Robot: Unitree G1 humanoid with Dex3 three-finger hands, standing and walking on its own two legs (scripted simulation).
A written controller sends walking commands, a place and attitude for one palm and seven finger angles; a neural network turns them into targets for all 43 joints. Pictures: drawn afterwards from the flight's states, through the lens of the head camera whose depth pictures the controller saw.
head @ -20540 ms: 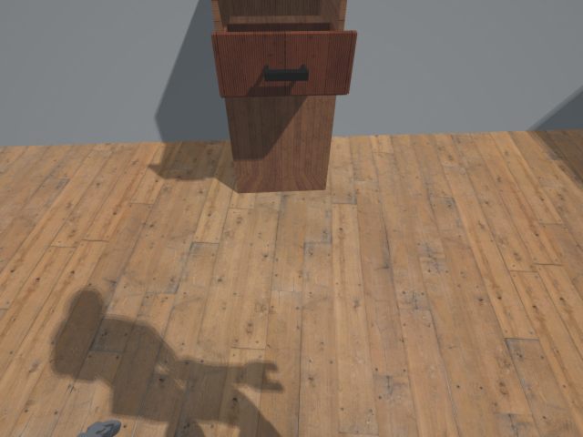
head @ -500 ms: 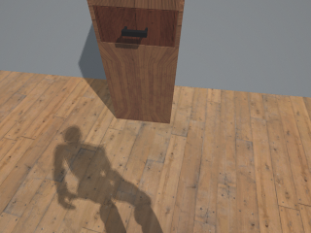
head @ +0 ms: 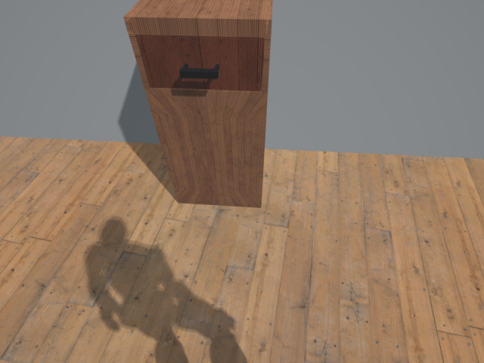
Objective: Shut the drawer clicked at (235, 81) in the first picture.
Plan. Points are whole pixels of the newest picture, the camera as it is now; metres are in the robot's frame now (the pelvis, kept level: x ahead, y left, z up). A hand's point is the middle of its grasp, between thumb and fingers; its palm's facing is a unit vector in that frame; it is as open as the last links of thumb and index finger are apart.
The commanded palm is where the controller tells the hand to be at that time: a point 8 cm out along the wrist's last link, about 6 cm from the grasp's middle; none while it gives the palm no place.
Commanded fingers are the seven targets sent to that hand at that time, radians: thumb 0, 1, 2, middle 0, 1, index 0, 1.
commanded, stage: let the arm hang, fingers relaxed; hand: left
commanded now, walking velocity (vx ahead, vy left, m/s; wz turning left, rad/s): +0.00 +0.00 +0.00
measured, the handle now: (200, 70) +0.96 +0.19 +0.01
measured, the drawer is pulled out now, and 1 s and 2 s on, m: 0.00 0.00 0.00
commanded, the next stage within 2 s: look to check the result in 0.10 s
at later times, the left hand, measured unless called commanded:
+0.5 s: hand out of the picture +0.05 +0.20 -0.16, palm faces +0.01 -0.96 -0.29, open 7.4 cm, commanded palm none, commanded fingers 0.00 0.90 0.90 -0.20 -0.30 -0.20 -0.30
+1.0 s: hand out of the picture +0.10 +0.21 -0.15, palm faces -0.01 -0.94 -0.33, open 7.4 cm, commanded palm none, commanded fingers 0.00 0.90 0.90 -0.20 -0.30 -0.20 -0.30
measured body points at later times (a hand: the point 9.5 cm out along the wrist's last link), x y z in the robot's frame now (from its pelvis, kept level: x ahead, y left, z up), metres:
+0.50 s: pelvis +0.01 -0.02 +0.00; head +0.03 -0.03 +0.45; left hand +0.05 +0.25 -0.14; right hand +0.04 -0.27 -0.16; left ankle +0.01 +0.10 -0.74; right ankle +0.01 -0.09 -0.74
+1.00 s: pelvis +0.02 -0.02 +0.00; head +0.04 -0.04 +0.45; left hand +0.11 +0.26 -0.13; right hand +0.07 -0.31 -0.15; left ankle +0.01 +0.10 -0.74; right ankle +0.01 -0.09 -0.74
